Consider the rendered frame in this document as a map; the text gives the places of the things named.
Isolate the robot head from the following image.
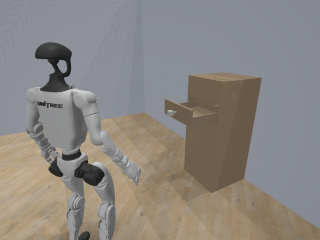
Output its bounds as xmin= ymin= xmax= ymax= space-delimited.
xmin=35 ymin=42 xmax=75 ymax=93

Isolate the robot left upper arm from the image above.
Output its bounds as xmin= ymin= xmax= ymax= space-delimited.
xmin=25 ymin=87 xmax=44 ymax=134

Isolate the robot right forearm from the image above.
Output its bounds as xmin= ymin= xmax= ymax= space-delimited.
xmin=100 ymin=130 xmax=131 ymax=170

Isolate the left robot shin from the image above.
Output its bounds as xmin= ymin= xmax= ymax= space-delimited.
xmin=66 ymin=195 xmax=85 ymax=240

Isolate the handle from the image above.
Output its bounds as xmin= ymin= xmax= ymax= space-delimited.
xmin=167 ymin=110 xmax=177 ymax=116

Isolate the right robot hand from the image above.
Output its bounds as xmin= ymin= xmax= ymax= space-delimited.
xmin=123 ymin=161 xmax=141 ymax=186

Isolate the left robot hand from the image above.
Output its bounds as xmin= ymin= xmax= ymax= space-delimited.
xmin=41 ymin=146 xmax=60 ymax=164

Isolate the robot left forearm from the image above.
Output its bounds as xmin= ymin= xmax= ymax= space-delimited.
xmin=26 ymin=130 xmax=52 ymax=152

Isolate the cabinet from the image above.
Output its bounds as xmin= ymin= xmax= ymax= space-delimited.
xmin=184 ymin=72 xmax=262 ymax=193

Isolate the robot right upper arm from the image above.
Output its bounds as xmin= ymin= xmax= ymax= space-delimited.
xmin=72 ymin=89 xmax=105 ymax=146

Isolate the drawer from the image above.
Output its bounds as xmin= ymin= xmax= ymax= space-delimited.
xmin=164 ymin=98 xmax=219 ymax=129

